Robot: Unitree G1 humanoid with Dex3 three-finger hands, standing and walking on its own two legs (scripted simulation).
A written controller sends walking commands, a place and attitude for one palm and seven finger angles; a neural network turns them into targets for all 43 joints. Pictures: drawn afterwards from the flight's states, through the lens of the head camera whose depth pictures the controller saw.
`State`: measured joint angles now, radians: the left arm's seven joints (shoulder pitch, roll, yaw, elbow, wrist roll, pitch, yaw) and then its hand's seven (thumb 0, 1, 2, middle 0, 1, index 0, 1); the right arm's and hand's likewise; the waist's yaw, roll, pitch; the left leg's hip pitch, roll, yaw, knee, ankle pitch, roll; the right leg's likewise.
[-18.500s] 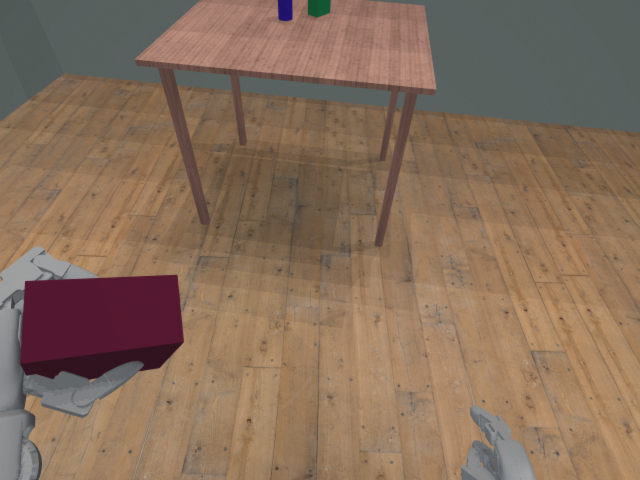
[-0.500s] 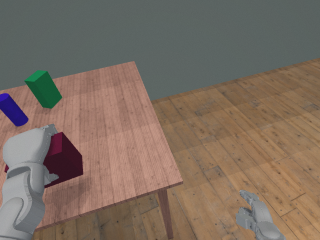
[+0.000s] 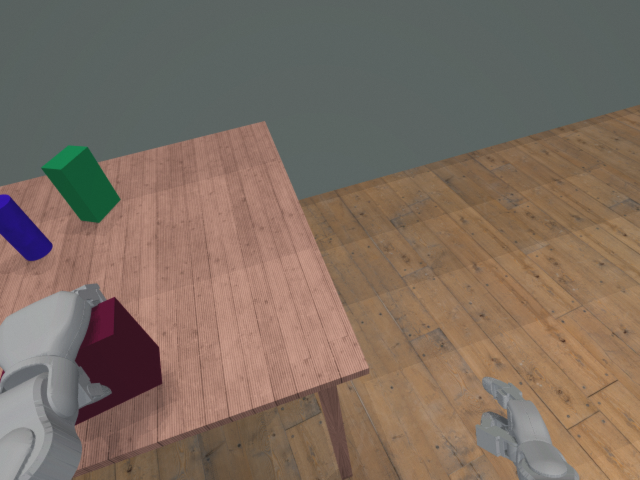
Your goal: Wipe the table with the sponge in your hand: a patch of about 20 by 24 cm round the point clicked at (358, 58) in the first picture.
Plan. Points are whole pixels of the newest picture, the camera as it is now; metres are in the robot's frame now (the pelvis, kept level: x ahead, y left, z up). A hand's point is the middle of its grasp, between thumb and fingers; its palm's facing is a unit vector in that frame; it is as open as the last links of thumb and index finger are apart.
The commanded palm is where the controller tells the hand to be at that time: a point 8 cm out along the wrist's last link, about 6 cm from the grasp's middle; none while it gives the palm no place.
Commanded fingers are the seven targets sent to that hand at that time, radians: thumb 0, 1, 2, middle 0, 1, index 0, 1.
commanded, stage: move the sponge above the wiping area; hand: left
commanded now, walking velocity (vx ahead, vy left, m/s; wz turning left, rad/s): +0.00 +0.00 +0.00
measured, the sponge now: (98, 371) +0.21 +0.32 +0.04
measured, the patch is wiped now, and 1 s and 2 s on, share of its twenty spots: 0.00 0.00 0.10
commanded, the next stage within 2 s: lower the sponge onto the table in 0.32 s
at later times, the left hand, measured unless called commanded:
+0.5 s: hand (111, 384) +0.19 +0.28 +0.06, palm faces -0.12 -0.20 -0.97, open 10.1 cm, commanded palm +0.19 +0.29 +0.16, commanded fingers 0.00 0.10 1.30 -1.20 -1.60 -1.20 -1.60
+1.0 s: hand (136, 377) +0.20 +0.25 +0.06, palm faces -0.09 -0.12 -0.99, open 10.0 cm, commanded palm +0.19 +0.28 +0.15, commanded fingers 0.00 0.10 1.30 -1.20 -1.60 -1.20 -1.60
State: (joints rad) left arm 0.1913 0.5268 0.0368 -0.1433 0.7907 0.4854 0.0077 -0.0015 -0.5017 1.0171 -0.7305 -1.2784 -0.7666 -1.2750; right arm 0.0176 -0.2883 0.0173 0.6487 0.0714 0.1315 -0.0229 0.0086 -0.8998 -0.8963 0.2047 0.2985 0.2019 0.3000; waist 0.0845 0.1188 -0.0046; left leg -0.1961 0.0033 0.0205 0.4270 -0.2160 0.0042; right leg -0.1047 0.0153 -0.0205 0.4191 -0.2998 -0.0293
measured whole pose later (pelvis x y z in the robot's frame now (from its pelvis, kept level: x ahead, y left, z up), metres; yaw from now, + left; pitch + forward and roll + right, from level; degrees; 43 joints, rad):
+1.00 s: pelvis -0.01 +0.00 +0.00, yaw +0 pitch -1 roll +0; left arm 0.26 0.50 -0.09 -0.21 0.88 0.24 0.00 0.00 -0.49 1.02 -0.73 -1.29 -0.77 -1.29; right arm 0.05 -0.28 0.00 0.64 0.03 0.09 -0.05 0.01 -0.90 -0.90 0.20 0.30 0.20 0.30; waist 0.11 0.10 0.01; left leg -0.20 0.01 0.02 0.44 -0.21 0.00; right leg -0.11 0.03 -0.02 0.43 -0.30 -0.04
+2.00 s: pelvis -0.01 +0.00 +0.00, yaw +0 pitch +1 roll +0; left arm -0.02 0.47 -0.06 0.17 0.93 0.25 0.12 -0.01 -0.49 1.02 -0.73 -1.29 -0.76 -1.29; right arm 0.05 -0.27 -0.01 0.70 0.06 0.11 -0.04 0.01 -0.90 -0.90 0.20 0.30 0.20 0.30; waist 0.08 0.08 0.00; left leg -0.27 0.00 0.01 0.46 -0.21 0.01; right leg -0.17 0.02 -0.03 0.44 -0.29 -0.03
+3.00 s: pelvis -0.02 +0.00 -0.01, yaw +1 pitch +8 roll -1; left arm -0.55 0.62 0.07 0.86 1.01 0.02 0.12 0.01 -0.51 1.03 -0.74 -1.29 -0.77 -1.30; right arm 0.20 -0.31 -0.04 0.75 0.08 0.15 -0.03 0.00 -0.90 -0.90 0.20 0.30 0.20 0.30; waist -0.01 0.05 -0.06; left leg -0.48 0.02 -0.01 0.58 -0.24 0.01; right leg -0.37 0.03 -0.04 0.54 -0.32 -0.03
